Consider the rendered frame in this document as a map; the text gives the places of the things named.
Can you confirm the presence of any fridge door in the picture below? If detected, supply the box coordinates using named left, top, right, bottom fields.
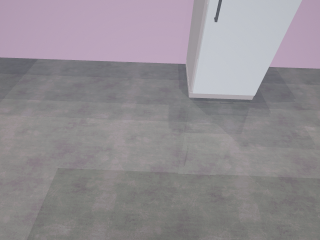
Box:
left=192, top=0, right=302, bottom=96

